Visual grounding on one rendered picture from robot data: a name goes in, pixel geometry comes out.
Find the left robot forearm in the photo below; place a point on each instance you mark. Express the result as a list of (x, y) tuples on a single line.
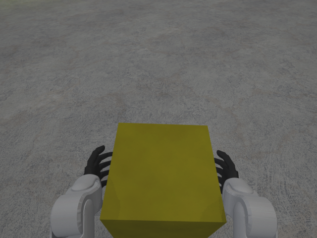
[(72, 215)]

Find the right robot forearm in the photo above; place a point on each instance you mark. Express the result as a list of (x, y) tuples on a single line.
[(253, 216)]

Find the robot left hand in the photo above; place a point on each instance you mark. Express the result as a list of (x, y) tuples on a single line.
[(94, 166)]

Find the robot right hand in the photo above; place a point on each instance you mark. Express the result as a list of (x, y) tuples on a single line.
[(228, 170)]

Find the carton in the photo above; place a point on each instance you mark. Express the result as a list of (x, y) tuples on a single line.
[(162, 183)]

